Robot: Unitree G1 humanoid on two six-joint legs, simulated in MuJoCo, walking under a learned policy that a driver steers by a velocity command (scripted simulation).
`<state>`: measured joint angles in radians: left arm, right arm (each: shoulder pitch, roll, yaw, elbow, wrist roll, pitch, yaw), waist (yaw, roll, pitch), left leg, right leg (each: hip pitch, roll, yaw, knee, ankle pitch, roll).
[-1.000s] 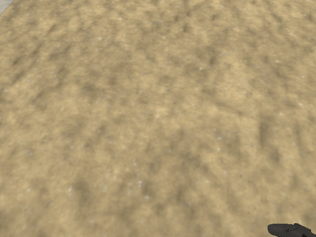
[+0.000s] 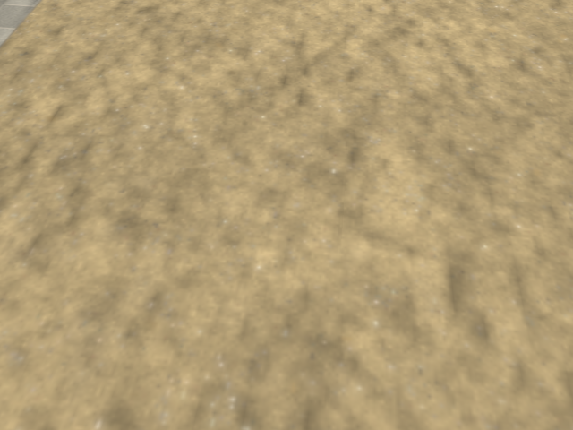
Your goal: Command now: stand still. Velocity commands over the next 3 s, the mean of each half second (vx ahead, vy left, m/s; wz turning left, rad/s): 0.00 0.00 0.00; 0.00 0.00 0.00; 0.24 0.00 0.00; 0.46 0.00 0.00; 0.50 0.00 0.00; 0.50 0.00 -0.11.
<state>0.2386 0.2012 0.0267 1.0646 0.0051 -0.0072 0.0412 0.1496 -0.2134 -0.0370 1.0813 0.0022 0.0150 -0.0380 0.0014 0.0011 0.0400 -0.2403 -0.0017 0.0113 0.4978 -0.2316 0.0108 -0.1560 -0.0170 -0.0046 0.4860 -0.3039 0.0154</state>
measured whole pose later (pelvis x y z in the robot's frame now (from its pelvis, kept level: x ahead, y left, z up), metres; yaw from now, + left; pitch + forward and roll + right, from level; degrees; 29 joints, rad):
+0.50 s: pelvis +0.00 +0.00 +0.00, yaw +0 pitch -1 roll +0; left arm 0.30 0.17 0.02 1.11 0.00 -0.01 0.05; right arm 0.19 -0.19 -0.03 1.12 0.00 0.01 -0.04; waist 0.00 0.00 0.04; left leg -0.25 0.00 0.01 0.49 -0.22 0.01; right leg -0.17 -0.02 0.00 0.48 -0.30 0.02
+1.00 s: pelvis +0.00 +0.00 +0.00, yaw +0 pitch -1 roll +0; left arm 0.33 0.16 0.02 1.10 0.00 -0.01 0.05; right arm 0.22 -0.18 -0.02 1.12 0.01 0.01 -0.04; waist 0.00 0.00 0.03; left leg -0.25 0.00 0.01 0.50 -0.23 0.01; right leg -0.17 -0.02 0.00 0.48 -0.30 0.02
